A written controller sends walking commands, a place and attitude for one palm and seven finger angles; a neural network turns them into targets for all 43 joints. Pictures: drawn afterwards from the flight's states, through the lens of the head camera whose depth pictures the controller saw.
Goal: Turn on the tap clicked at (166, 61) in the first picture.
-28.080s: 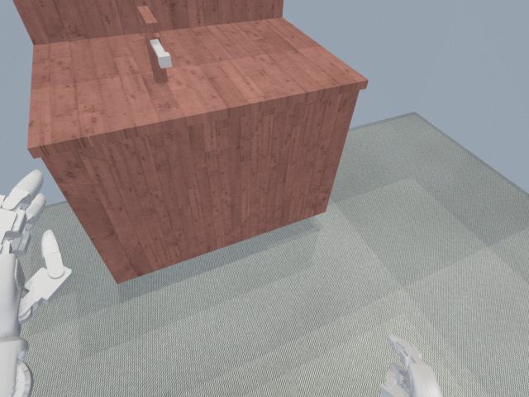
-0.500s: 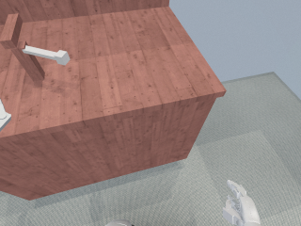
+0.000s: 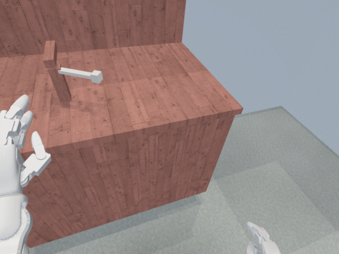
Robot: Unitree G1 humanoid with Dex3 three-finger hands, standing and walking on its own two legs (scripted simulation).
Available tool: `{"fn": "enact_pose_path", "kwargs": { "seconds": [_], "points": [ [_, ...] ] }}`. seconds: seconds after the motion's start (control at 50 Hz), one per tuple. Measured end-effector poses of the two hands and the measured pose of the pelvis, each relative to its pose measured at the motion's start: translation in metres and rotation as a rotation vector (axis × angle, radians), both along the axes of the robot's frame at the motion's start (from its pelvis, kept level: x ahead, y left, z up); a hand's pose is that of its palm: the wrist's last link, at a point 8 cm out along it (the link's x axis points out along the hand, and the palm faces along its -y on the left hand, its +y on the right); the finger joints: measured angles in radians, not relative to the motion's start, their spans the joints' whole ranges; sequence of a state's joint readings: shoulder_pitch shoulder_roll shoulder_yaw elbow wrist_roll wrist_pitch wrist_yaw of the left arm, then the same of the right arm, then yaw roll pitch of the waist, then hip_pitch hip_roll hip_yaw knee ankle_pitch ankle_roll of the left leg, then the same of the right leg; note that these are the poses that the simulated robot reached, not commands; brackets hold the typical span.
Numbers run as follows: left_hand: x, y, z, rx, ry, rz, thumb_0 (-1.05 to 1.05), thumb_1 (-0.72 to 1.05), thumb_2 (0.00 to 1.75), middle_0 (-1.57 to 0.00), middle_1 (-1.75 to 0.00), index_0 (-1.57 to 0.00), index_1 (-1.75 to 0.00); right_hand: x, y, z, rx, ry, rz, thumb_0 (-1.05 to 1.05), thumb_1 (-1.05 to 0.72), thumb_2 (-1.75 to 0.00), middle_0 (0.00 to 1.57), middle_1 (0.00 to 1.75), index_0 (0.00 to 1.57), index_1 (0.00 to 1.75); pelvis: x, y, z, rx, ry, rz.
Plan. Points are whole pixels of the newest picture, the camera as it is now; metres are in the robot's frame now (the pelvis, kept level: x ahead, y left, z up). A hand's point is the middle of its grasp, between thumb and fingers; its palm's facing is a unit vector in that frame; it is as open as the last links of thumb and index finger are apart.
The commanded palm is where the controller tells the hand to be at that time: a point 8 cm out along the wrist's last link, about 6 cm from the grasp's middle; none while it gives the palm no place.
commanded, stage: come to a stop and stand still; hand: left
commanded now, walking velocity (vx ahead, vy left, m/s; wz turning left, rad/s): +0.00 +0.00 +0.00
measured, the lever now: (96, 76) +0.57 +0.29 +0.12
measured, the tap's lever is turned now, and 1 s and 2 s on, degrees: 58 58 58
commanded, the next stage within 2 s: look again from close up in 0.56 s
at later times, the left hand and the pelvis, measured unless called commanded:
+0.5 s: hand (12, 185) +0.16 +0.28 +0.17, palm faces +0.35 -0.85 -0.40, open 7.4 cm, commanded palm +0.11 +0.31 +0.18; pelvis -0.05 +0.04 +0.01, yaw -1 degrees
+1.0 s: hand (11, 164) +0.20 +0.30 +0.18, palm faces +0.40 -0.83 -0.39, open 7.4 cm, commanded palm +0.14 +0.33 +0.18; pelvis -0.02 +0.05 +0.00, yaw +0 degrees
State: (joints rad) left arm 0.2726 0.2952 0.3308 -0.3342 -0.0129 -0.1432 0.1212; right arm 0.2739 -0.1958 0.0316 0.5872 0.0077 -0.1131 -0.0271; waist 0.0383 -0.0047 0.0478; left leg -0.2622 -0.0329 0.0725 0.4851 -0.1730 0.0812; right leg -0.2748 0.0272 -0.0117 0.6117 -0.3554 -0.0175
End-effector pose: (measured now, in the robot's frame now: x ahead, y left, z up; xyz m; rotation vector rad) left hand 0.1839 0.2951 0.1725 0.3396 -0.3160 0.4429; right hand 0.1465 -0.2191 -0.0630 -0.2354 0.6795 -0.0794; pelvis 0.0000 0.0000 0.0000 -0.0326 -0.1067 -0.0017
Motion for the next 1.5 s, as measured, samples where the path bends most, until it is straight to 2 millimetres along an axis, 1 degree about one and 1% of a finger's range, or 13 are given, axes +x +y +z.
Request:
{"fn": "enact_pose_path", "kwargs": {
  "seconds": [0.12, 0.22, 0.34, 0.46, 0.56, 0.64, 0.74, 0.82, 0.96, 1.04, 1.24, 1.42, 1.5],
  "points": [
    [-0.024, -0.004, 0.001, 0.067, 0.053, -0.060, 0.01, 0.89, 0.90, -0.21, -0.31, -0.21, -0.30, 0.000, 0.015, 0.008, 0.016, -0.053, 0.037, 0.02, -0.90, -0.90, 0.20, 0.30, 0.20, 0.30, -0.021, 0.006, 0.000, 0.011, 0.015, 0.020],
    [-0.048, 0.014, 0.011, 0.093, 0.002, -0.058, 0.01, 0.88, 0.90, -0.22, -0.31, -0.22, -0.30, -0.007, 0.022, 0.014, -0.021, -0.034, 0.028, 0.01, -0.90, -0.90, 0.20, 0.30, 0.20, 0.30, -0.034, 0.017, 0.000, 0.024, 0.053, -0.025],
    [-0.042, 0.040, -0.002, 0.044, -0.001, -0.023, 0.01, 0.88, 0.90, -0.21, -0.31, -0.21, -0.30, -0.028, 0.033, 0.006, -0.024, -0.043, -0.010, 0.01, -0.90, -0.90, 0.20, 0.30, 0.20, 0.30, -0.054, 0.036, -0.006, 0.031, 0.035, -0.026],
    [-0.052, 0.027, 0.007, 0.089, 0.067, -0.094, 0.01, 0.89, 0.90, -0.21, -0.30, -0.21, -0.30, -0.061, 0.048, 0.001, 0.042, 0.025, -0.015, 0.01, -0.90, -0.90, 0.20, 0.30, 0.20, 0.30, -0.055, 0.039, 0.006, 0.032, 0.056, -0.010],
    [-0.063, 0.025, 0.019, 0.187, 0.090, -0.100, 0.01, 0.88, 0.90, -0.22, -0.31, -0.21, -0.30, -0.068, 0.042, -0.012, 0.041, 0.084, -0.022, 0.01, -0.90, -0.90, 0.20, 0.30, 0.20, 0.30, -0.053, 0.037, 0.004, 0.019, 0.076, -0.014],
    [-0.060, 0.035, 0.016, 0.146, 0.056, -0.046, 0.01, 0.88, 0.90, -0.22, -0.31, -0.22, -0.30, -0.063, 0.031, -0.017, 0.000, 0.111, -0.022, 0.01, -0.90, -0.90, 0.20, 0.30, 0.20, 0.30, -0.051, 0.037, 0.001, 0.028, 0.078, -0.007],
    [-0.047, 0.040, -0.002, 0.061, 0.055, -0.020, 0.01, 0.88, 0.90, -0.21, -0.31, -0.21, -0.30, -0.045, 0.024, -0.017, -0.036, 0.061, -0.048, 0.02, -0.90, -0.90, 0.20, 0.30, 0.20, 0.30, -0.042, 0.046, -0.006, 0.031, 0.067, 0.008],
    [-0.038, 0.036, -0.004, 0.063, 0.100, -0.041, 0.01, 0.89, 0.90, -0.21, -0.31, -0.21, -0.30, -0.029, 0.031, -0.009, -0.014, 0.019, -0.057, 0.02, -0.91, -0.90, 0.20, 0.30, 0.20, 0.30, -0.032, 0.047, -0.001, 0.035, 0.071, -0.001],
    [-0.029, 0.039, 0.017, 0.133, 0.062, -0.053, 0.01, 0.88, 0.90, -0.22, -0.31, -0.22, -0.30, 0.002, 0.049, -0.001, 0.015, -0.020, -0.004, 0.01, -0.91, -0.90, 0.20, 0.30, 0.20, 0.30, -0.024, 0.050, 0.003, 0.030, 0.084, 0.000],
    [-0.027, 0.044, 0.017, 0.133, 0.087, -0.039, 0.01, 0.88, 0.90, -0.22, -0.31, -0.22, -0.30, 0.012, 0.057, 0.000, 0.034, -0.030, 0.001, 0.01, -0.90, -0.90, 0.20, 0.30, 0.20, 0.30, -0.021, 0.053, 0.004, 0.028, 0.088, 0.000],
    [-0.024, 0.052, -0.009, 0.045, 0.143, 0.001, 0.01, 0.88, 0.90, -0.21, -0.31, -0.21, -0.30, 0.014, 0.057, -0.008, 0.008, 0.017, -0.014, 0.01, -0.90, -0.90, 0.20, 0.30, 0.20, 0.30, -0.009, 0.055, -0.001, 0.033, 0.091, 0.004],
    [0.007, 0.032, 0.010, 0.122, 0.046, -0.031, 0.01, 0.89, 0.90, -0.21, -0.31, -0.21, -0.30, 0.020, 0.045, -0.026, 0.031, 0.070, -0.026, 0.01, -0.90, -0.90, 0.20, 0.30, 0.20, 0.30, 0.010, 0.042, -0.009, 0.017, 0.097, 0.025],
    [0.013, 0.029, 0.009, 0.120, 0.035, -0.048, 0.01, 0.88, 0.90, -0.21, -0.31, -0.21, -0.30, 0.026, 0.037, -0.026, 0.023, 0.108, -0.034, 0.01, -0.90, -0.90, 0.20, 0.30, 0.20, 0.30, 0.022, 0.040, -0.008, 0.031, 0.086, 0.029]
  ]
}}
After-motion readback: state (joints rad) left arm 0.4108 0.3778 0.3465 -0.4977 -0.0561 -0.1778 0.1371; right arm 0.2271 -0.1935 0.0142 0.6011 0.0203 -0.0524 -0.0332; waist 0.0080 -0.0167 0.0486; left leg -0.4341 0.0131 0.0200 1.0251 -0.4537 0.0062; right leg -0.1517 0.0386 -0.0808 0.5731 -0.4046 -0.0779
